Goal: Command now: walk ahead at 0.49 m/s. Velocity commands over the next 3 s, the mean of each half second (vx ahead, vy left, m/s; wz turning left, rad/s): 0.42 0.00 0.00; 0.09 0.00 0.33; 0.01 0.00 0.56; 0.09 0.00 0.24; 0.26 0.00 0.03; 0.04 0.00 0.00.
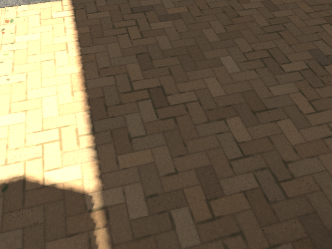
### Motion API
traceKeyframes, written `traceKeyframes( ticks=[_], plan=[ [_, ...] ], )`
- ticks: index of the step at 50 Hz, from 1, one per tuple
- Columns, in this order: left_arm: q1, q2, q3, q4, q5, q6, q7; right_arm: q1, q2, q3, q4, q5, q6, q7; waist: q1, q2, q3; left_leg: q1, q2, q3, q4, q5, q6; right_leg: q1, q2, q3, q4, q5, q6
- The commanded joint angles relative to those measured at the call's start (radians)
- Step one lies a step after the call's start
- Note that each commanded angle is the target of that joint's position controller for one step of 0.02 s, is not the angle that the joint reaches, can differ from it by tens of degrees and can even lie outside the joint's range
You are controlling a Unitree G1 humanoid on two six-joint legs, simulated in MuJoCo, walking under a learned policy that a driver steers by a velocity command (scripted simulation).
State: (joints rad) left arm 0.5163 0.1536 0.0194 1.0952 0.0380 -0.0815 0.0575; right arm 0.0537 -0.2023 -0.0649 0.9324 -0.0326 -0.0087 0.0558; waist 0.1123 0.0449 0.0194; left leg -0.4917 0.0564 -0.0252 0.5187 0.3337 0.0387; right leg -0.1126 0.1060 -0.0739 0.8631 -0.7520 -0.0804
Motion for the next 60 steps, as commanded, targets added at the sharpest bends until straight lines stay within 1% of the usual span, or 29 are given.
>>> traceKeyframes(
  ticks=[1,2,3,4,5,6,7,8,9,12,14,17,21,25,29,31,32,33,34,35,38,41,46,51,54,56,57,58,60],
  plan=[
    [0.072,0.117,0.017,0.011,0.004,0.019,0.02,-0.14,-0.023,0.013,-0.085,0.029,-0.033,0.002,0.042,-0.068,0.177,-0.026,0.035,-0.002,-0.16,-0.052,0.012,-0.062,-0.258,0.293,-0.083,0.691,-0.148],
    [0.094,0.112,0.015,0.025,0.009,0.026,0.019,-0.085,-0.04,0.007,-0.06,0.031,-0.036,-0.004,0.034,-0.053,0.166,0.038,0.037,0.002,-0.193,-0.118,0.024,-0.048,-0.261,0.292,-0.006,0.774,-0.154],
    [0.293,0.038,-0.035,0.121,0.127,0.0,-0.086,0.149,-0.065,0.014,0.004,-0.1,-0.048,-0.002,-0.068,-0.014,0.089,0.261,0.085,-0.036,-0.168,0.002,0.05,-0.087,-0.276,0.314,0.081,0.743,-0.1],
    [0.031,0.142,0.02,0.036,0.0,0.01,-0.028,0.259,-0.106,-0.019,0.079,0.009,-0.039,-0.014,-0.136,-0.037,0.061,0.354,-0.034,0.107,-0.272,-0.123,0.045,-0.099,-0.191,0.186,0.322,0.875,-0.141],
    [0.111,0.165,0.035,0.041,-0.026,0.006,-0.029,0.382,-0.146,-0.029,0.14,0.015,-0.034,-0.017,-0.141,0.138,-0.069,0.68,0.017,0.076,-0.141,0.109,0.047,-0.294,-0.103,0.099,0.612,0.578,-0.098],
    [0.462,-0.035,-0.053,0.16,0.1,-0.005,-0.184,0.695,-0.232,-0.029,0.095,-0.047,-0.05,0.023,-0.219,0.348,-0.535,1.403,0.274,-0.241,0.247,0.466,0.472,-0.653,0.001,0.197,1.183,-0.077,0.036],
    [0.111,0.114,-0.012,-0.026,0.043,-0.028,-0.221,0.76,-0.218,-0.042,0.146,-0.101,-0.052,0.033,-0.384,0.157,-0.411,1.45,0.336,-0.486,0.104,0.183,0.482,-1.068,0.053,0.206,1.388,-0.107,0.046],
    [-0.142,0.14,-0.001,-0.147,-0.012,-0.052,-0.201,0.621,-0.239,-0.051,0.131,-0.088,-0.068,0.024,-0.339,0.031,-0.14,1.253,0.399,-0.559,-0.058,-0.283,0.41,-1.364,-0.04,0.205,1.22,0.082,0.057],
    [-0.169,0.18,0.015,-0.13,-0.012,-0.05,-0.164,0.503,-0.166,-0.029,0.125,-0.078,-0.08,0.031,-0.283,-0.145,0.011,0.934,0.332,-0.418,-0.14,-0.441,0.344,-1.273,-0.12,0.191,1.14,0.246,0.041],
    [-0.051,0.002,-0.038,-0.115,0.077,-0.005,-0.122,0.157,0.092,0.073,0.038,-0.07,-0.105,-0.011,-0.036,-0.065,0.155,0.039,0.179,-0.216,-0.285,-0.52,0.253,-0.775,-0.318,0.25,0.543,0.755,-0.066],
    [-0.18,0.006,-0.035,-0.162,0.068,0.002,-0.128,0.195,0.036,0.062,0.037,-0.032,-0.145,-0.031,-0.099,-0.04,0.047,-0.123,0.071,-0.078,-0.282,-0.582,0.273,-0.517,-0.261,0.126,0.202,0.914,-0.039],
    [-0.134,0.005,-0.046,-0.171,0.077,0.005,-0.144,0.328,-0.099,0.05,0.08,-0.065,-0.158,-0.017,-0.063,-0.014,0.013,-0.13,0.071,-0.053,-0.136,-0.182,0.252,-0.349,-0.209,0.087,0.211,1.008,0.039],
    [-0.429,0.086,-0.046,-0.241,0.081,0.003,-0.133,0.637,0.052,0.089,0.167,-0.021,-0.151,-0.08,-0.241,-0.066,0.077,0.473,0.102,-0.199,0.144,-0.401,0.206,-0.977,-0.3,0.222,-0.276,1.33,0.092],
    [-0.481,0.15,-0.042,-0.268,0.069,0.021,-0.137,0.552,-0.031,0.087,0.103,-0.037,-0.121,-0.038,-0.19,-0.037,0.102,0.003,0.072,-0.211,0.135,-0.608,0.198,-0.451,-0.232,0.084,-0.286,1.298,0.055],
    [-0.555,0.172,-0.049,-0.258,0.046,0.024,-0.13,0.637,-0.071,0.073,0.118,0.006,-0.094,-0.059,-0.265,-0.068,0.133,0.263,0.053,-0.266,0.323,-0.638,0.134,-0.375,-0.25,0.105,-0.663,1.221,0.067],
    [-0.268,0.269,0.01,-0.19,-0.001,-0.001,-0.095,0.665,-0.092,0.066,0.113,-0.024,-0.065,-0.014,-0.13,-0.135,-0.022,0.066,-0.047,-0.151,0.587,-0.455,0.032,0.185,-0.251,0.012,-0.631,1.454,-0.01],
    [-0.031,0.296,0.041,-0.088,-0.1,0.016,-0.09,0.706,0.103,0.066,0.179,0.067,-0.05,-0.034,-0.066,-0.233,-0.179,-0.34,-0.165,-0.1,1.0,-1.141,-0.033,0.637,-0.399,0.115,-0.22,2.115,-0.054],
    [0.088,0.312,0.047,-0.059,-0.106,0.037,-0.096,0.734,0.052,0.087,0.131,0.115,-0.048,-0.05,0.003,-0.266,-0.485,-0.439,-0.146,-0.113,1.409,-1.384,-0.087,0.842,-0.598,0.259,-0.115,2.201,-0.195],
    [0.004,0.228,0.025,-0.086,-0.091,0.048,-0.101,0.682,-0.024,0.075,0.078,0.127,-0.047,-0.057,-0.019,-0.156,-0.611,-0.411,-0.04,-0.153,1.383,-1.339,-0.113,0.775,-0.595,0.337,-0.176,1.791,-0.222],
    [-0.122,0.173,0.011,-0.117,-0.07,0.056,-0.09,0.58,-0.02,0.067,0.036,0.129,-0.025,-0.07,-0.055,-0.107,-0.528,-0.378,0.008,-0.13,1.317,-1.289,-0.135,0.58,-0.554,0.312,-0.24,1.519,-0.209],
    [-0.373,0.243,0.023,-0.184,-0.017,0.058,-0.039,0.37,0.012,0.051,-0.088,0.088,0.049,-0.141,-0.141,-0.018,-0.226,-0.254,0.033,-0.009,1.273,-0.935,-0.142,-0.081,-0.581,0.35,-0.538,0.835,-0.213],
    [-0.367,0.267,0.038,-0.182,-0.005,0.056,-0.016,0.298,-0.011,0.011,-0.153,0.058,0.059,-0.174,-0.14,-0.136,-0.083,-0.323,-0.013,-0.009,1.332,-0.838,-0.116,-0.24,-0.545,0.243,-0.576,0.764,-0.154],
    [-0.383,0.226,0.035,-0.214,-0.021,0.098,0.06,0.154,0.014,0.021,-0.267,0.035,0.083,-0.136,-0.16,-0.185,-0.067,-0.174,0.009,0.019,0.651,-0.483,-0.092,-0.269,-0.436,0.027,-0.548,0.598,-0.085],
    [-0.405,0.274,0.072,-0.264,-0.061,0.116,0.034,0.08,-0.061,-0.004,-0.316,0.045,0.1,-0.089,-0.143,-0.217,-0.054,0.114,-0.014,0.116,0.323,-0.572,-0.032,-0.306,-0.501,0.037,-0.55,0.278,-0.039],
    [-0.339,0.236,0.07,-0.251,-0.052,0.124,0.021,0.132,-0.117,-0.038,-0.291,0.049,0.089,-0.08,-0.133,-0.074,-0.026,0.268,-0.053,0.119,0.116,-0.657,0.038,-0.342,-0.446,-0.022,-0.329,0.21,0.044],
    [-0.402,0.135,0.043,-0.347,-0.016,0.106,0.006,0.265,-0.314,-0.084,-0.299,0.042,0.053,-0.081,-0.155,0.397,-0.021,0.52,0.287,-0.558,-0.12,-0.127,0.278,-0.906,-0.158,-0.082,0.421,0.009,0.193],
    [-0.575,0.19,0.057,-0.395,-0.038,0.075,0.005,0.359,-0.318,-0.087,-0.285,-0.015,0.019,-0.065,-0.264,0.222,-0.113,0.537,0.358,-0.686,-0.232,-0.242,0.384,-0.988,-0.126,0.13,0.538,0.039,0.167],
    [-0.623,0.205,0.064,-0.407,-0.053,0.066,0.012,0.319,-0.302,-0.082,-0.286,-0.024,0.004,-0.067,-0.234,0.154,-0.073,0.553,0.334,-0.637,-0.218,-0.321,0.352,-1.069,-0.125,0.171,0.573,0.13,0.143],
    [-0.526,0.24,0.085,-0.347,-0.017,0.089,0.038,0.115,-0.217,-0.049,-0.339,0.028,0.028,-0.089,-0.118,0.1,-0.075,0.409,0.242,-0.439,-0.154,-0.306,0.209,-0.958,-0.165,0.18,0.516,0.342,0.131]
  ],
)
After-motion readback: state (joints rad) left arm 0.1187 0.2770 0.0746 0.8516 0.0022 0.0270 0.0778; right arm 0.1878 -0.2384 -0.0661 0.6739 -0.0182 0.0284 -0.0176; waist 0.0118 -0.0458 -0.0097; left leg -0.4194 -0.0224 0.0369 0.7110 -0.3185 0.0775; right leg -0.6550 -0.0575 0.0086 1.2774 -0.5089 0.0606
